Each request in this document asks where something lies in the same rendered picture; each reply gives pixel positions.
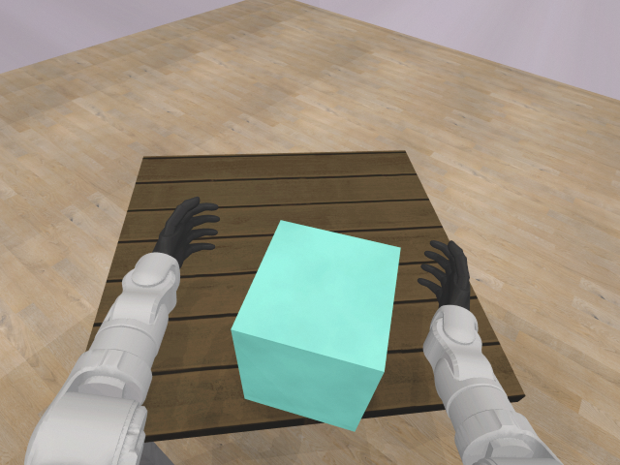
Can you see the right robot hand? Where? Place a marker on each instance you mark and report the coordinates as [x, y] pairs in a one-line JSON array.
[[455, 283]]

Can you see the left robot hand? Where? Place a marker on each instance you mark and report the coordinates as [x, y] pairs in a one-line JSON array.
[[175, 237]]

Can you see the carton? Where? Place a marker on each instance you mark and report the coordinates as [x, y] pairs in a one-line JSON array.
[[311, 336]]

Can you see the left robot forearm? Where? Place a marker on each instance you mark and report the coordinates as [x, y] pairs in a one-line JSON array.
[[119, 361]]

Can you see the table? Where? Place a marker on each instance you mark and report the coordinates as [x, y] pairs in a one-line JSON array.
[[196, 388]]

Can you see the robot left upper arm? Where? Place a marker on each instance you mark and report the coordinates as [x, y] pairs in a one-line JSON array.
[[90, 429]]

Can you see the right robot forearm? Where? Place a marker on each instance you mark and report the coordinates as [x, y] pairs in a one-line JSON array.
[[484, 420]]

